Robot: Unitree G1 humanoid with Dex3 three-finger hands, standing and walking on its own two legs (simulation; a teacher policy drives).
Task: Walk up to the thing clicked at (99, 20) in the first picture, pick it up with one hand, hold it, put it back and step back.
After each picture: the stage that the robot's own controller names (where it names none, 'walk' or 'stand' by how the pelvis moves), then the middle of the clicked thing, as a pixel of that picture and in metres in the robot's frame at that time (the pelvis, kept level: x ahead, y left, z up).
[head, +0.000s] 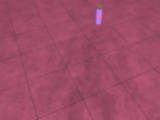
stand; (99, 15) +1.88 -0.17 -0.65
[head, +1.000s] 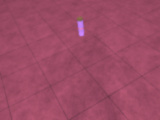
walk; (80, 26) +1.75 +0.18 -0.62
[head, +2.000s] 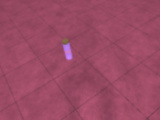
walk; (67, 49) +1.23 +0.30 -0.64
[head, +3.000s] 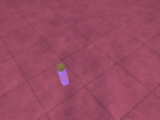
walk; (63, 74) +0.83 +0.25 -0.64
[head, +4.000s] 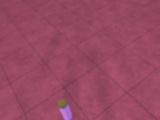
walk; (65, 109) +0.54 +0.24 -0.64
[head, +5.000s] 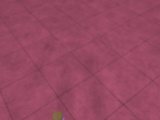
stand; out of the picture +0.45 +0.21 -0.65
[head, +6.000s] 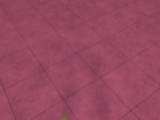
stand; out of the picture +0.40 +0.17 -0.65
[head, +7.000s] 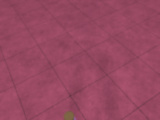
stand; out of the picture +0.43 +0.18 -0.64
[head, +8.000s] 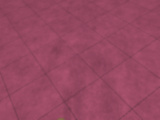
walk; out of the picture +0.40 +0.26 -0.64
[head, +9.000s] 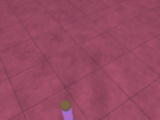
stand; (67, 112) +0.49 +0.17 -0.63
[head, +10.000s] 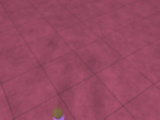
walk; (59, 119) +0.47 +0.20 -0.65
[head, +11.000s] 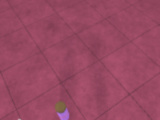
walk; (62, 111) +0.40 +0.17 -0.63
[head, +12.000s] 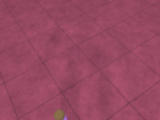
stand; out of the picture +0.40 +0.22 -0.64
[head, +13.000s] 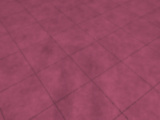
stand; out of the picture +0.38 +0.23 -0.66
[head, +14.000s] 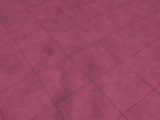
stand; out of the picture +0.36 +0.23 -0.66
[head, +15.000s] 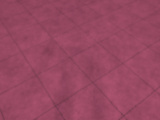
stand; out of the picture +0.36 +0.23 -0.66
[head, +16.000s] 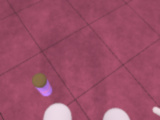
go down; (43, 85) +0.41 +0.24 -0.43
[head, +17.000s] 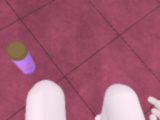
go down; (23, 59) +0.43 +0.28 -0.27
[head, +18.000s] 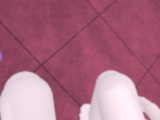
close in; out of the picture +0.41 +0.31 -0.19
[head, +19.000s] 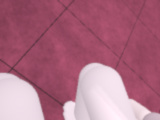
close; out of the picture +0.39 +0.33 -0.15
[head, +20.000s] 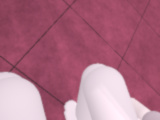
lift; out of the picture +0.38 +0.33 -0.15
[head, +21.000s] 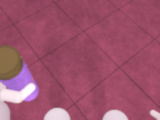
lift; (19, 79) +0.33 +0.21 +0.03
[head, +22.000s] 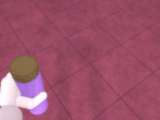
hold; (32, 89) +0.31 +0.19 +0.02
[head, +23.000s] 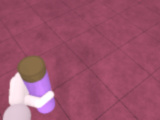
hold; (40, 88) +0.32 +0.17 +0.02
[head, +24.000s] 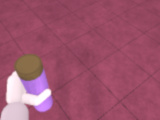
hold; (37, 87) +0.33 +0.17 +0.02
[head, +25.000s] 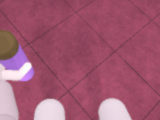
crouch; (15, 61) +0.40 +0.23 -0.05
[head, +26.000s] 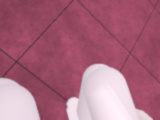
lower; out of the picture +0.40 +0.33 -0.17
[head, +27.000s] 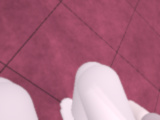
lower; out of the picture +0.41 +0.35 -0.15
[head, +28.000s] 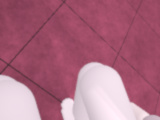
lower; out of the picture +0.40 +0.35 -0.16
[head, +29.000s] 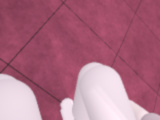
lower; out of the picture +0.39 +0.35 -0.16
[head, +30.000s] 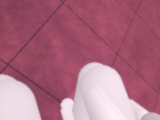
loosen; out of the picture +0.39 +0.35 -0.16
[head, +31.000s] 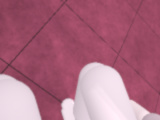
withdraw; out of the picture +0.38 +0.34 -0.16
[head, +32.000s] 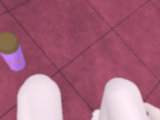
walk; (12, 54) +0.42 +0.30 -0.22
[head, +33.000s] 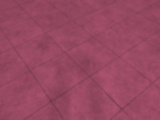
stand; out of the picture +0.37 +0.22 -0.58
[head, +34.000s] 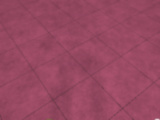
stand; out of the picture +0.38 +0.24 -0.60
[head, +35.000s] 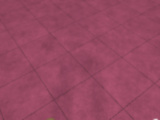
stand; out of the picture +0.39 +0.24 -0.60
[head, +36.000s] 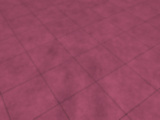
stand; out of the picture +0.40 +0.22 -0.65
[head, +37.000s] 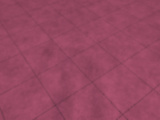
stand; out of the picture +0.37 +0.24 -0.66
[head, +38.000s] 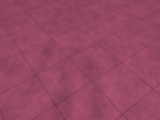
walk; out of the picture +0.37 +0.24 -0.66
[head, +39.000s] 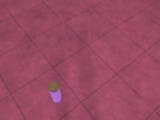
walk; (55, 92) +0.52 +0.20 -0.64
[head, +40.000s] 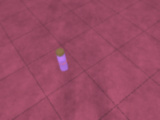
walk; (62, 60) +0.87 +0.27 -0.63
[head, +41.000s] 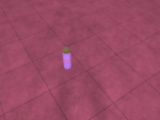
stand; (66, 58) +1.03 +0.19 -0.64
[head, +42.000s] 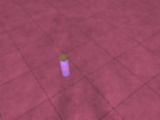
stand; (64, 65) +0.99 +0.23 -0.66
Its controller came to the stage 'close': yes
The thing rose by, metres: 0.68
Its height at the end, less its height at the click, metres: +0.00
